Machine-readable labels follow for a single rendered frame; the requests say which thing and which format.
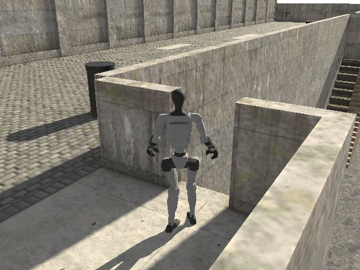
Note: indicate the left robot hand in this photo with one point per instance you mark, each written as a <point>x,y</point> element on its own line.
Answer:
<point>150,153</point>

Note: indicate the right robot upper arm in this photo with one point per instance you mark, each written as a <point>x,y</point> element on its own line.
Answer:
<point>196,118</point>

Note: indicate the right robot thigh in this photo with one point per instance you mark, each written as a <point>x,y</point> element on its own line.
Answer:
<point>193,166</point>

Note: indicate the right robot hand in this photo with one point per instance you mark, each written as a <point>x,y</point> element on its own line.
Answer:
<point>214,152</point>

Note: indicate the left robot upper arm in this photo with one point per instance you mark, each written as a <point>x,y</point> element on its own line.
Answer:
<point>161,119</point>

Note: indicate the robot right forearm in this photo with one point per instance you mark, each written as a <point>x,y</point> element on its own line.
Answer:
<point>210,145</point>

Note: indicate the robot left forearm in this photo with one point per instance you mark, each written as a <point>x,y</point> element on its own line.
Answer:
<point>151,145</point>

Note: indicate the robot right foot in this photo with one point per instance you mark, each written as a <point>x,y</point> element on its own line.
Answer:
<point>192,220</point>

